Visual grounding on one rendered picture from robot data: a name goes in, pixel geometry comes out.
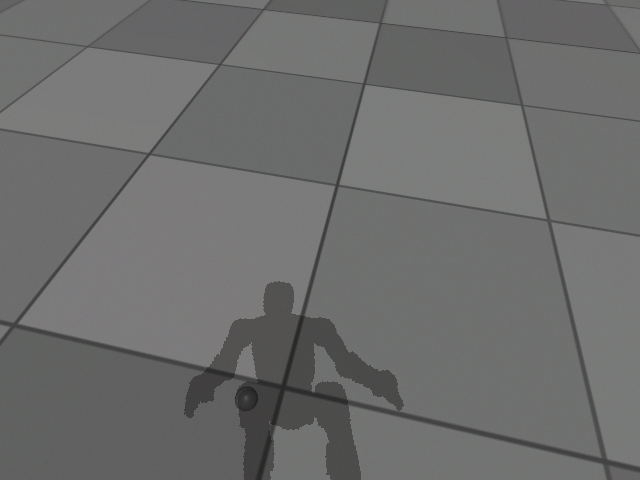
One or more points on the ball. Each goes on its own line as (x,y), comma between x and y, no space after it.
(246,398)

